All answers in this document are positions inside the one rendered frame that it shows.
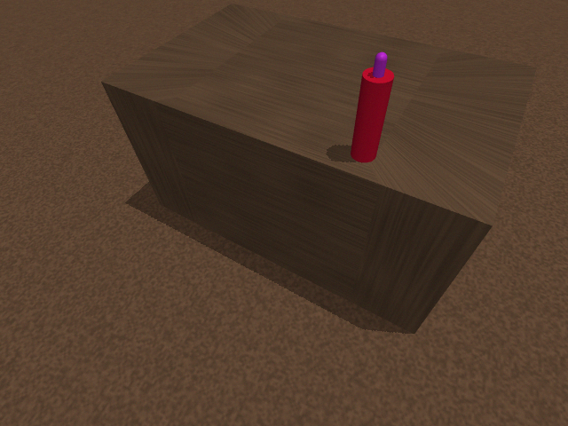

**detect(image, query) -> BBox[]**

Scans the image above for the bottle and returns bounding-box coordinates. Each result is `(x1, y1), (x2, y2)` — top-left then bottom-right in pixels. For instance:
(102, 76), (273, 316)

(351, 52), (394, 162)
